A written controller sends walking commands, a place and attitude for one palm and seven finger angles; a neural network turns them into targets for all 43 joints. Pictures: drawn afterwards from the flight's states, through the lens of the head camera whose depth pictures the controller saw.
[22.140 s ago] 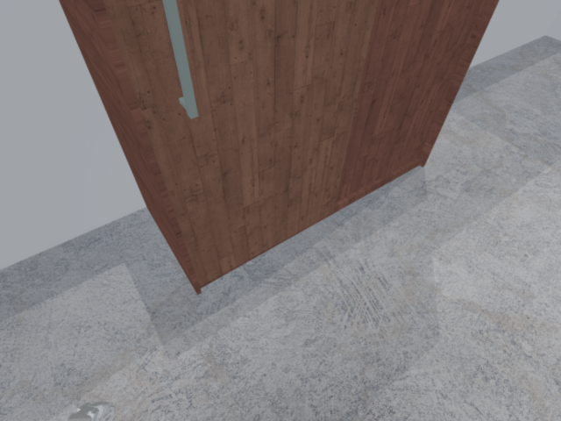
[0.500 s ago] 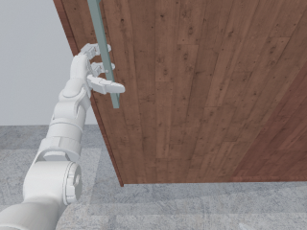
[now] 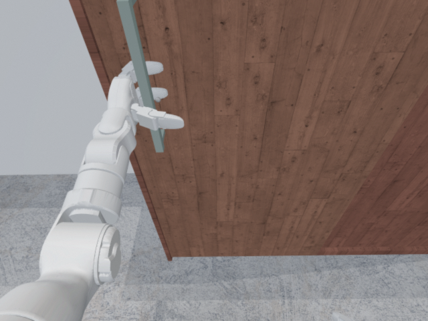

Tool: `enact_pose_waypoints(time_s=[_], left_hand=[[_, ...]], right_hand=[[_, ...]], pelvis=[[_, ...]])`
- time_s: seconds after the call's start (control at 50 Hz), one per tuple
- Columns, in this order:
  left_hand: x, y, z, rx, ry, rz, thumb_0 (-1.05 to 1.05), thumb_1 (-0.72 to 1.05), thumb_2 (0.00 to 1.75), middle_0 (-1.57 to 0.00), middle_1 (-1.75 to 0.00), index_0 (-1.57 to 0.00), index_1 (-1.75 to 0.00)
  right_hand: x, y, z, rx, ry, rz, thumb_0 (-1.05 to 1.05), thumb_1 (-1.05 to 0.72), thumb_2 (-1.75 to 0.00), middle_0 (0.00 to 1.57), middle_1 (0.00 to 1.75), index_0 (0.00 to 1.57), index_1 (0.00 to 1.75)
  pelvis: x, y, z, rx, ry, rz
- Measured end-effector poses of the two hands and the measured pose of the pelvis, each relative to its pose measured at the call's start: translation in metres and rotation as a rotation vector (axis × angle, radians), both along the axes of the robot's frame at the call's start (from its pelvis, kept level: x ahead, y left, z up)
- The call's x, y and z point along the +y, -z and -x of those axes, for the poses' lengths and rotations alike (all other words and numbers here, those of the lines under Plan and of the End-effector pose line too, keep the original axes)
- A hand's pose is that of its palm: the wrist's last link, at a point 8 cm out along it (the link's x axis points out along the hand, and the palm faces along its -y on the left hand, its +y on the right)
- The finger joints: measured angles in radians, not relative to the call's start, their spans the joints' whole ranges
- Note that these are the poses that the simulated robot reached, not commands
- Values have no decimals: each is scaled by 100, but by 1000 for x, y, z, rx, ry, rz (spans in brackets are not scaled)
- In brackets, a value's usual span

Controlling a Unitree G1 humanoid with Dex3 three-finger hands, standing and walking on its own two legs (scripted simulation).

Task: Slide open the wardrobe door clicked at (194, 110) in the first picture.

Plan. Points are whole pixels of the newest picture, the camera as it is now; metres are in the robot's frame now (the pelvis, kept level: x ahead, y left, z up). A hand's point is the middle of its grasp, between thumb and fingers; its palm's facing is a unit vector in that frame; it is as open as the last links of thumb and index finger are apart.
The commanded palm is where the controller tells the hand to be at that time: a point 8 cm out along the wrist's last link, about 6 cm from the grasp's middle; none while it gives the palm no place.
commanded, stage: slide the fingers in behind the handle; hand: left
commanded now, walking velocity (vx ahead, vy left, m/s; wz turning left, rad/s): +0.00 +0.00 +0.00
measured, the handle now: (148, 85) +0.51 +0.14 +0.20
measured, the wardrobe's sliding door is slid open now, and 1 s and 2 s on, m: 0.00 0.00 0.00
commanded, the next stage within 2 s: grip the handle and tug to test in 0.40 s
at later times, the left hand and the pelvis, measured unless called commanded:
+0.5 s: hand (159, 99) +0.46 +0.11 +0.20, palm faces +0.02 -1.00 +0.00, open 14.1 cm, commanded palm +0.43 +0.16 +0.20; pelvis +0.01 +0.00 +0.00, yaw +0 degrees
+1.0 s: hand (153, 99) +0.45 +0.12 +0.21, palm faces +0.02 -1.00 +0.02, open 8.5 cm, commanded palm +0.43 +0.17 +0.20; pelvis +0.00 +0.00 +0.00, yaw +0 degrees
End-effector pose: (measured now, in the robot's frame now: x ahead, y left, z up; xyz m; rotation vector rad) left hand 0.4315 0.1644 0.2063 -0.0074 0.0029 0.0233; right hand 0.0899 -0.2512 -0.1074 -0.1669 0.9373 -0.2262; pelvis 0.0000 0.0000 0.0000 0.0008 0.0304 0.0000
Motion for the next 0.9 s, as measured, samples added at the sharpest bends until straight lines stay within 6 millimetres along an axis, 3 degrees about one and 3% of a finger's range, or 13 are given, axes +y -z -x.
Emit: enact_pose_waypoints(time_s=[0.58, 0.72, 0.9], left_hand=[[-1, 1, -2, -17, -2, 0, -1, -49, 31, -28, -120, -29, -120], [2, 2, 2, -5, 4, 3, -1, -33, 38, -31, -123, -31, -122], [5, 1, 1, 3, 0, 7, 0, 4, 53, -36, -128, -35, -128]], right_hand=[[0, 1, -8, 4, 6, -10, 1, -91, -90, 20, 30, 20, 30], [2, -3, -18, -17, -5, -5, 1, -91, -90, 20, 30, 20, 30], [2, -6, -19, -24, -11, 7, 1, -91, -90, 20, 30, 20, 30]], pelvis=[[0, 0, -9, 4, 6, -4], [0, -1, -8, -5, 3, -3], [1, 0, -5, -4, -1, -1]])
